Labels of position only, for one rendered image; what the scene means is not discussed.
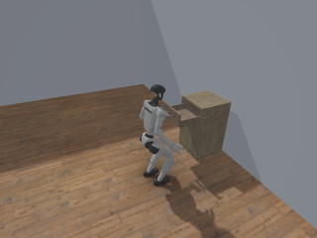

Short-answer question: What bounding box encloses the right robot hand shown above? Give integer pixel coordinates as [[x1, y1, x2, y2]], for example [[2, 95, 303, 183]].
[[172, 143, 184, 155]]

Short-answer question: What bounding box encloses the cabinet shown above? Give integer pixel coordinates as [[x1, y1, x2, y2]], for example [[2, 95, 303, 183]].
[[179, 90, 232, 161]]

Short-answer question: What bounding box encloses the left robot upper arm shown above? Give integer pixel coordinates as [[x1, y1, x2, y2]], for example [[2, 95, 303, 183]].
[[139, 100, 150, 121]]

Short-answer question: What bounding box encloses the right robot thigh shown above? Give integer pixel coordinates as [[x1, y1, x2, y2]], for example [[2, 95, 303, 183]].
[[148, 142, 174, 162]]

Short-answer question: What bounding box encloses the left robot shin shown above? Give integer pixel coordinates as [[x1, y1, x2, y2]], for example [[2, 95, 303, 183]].
[[147, 154, 161, 173]]

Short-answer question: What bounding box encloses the right robot upper arm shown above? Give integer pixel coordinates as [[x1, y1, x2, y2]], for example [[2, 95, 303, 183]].
[[154, 107, 166, 136]]

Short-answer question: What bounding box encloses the drawer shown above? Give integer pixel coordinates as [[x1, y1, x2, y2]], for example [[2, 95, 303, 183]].
[[163, 101, 201, 128]]

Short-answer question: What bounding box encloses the handle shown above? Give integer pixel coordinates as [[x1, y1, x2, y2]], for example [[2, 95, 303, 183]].
[[165, 111, 173, 118]]

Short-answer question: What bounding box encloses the right robot forearm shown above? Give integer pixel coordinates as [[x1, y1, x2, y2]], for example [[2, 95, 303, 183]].
[[158, 130, 174, 148]]

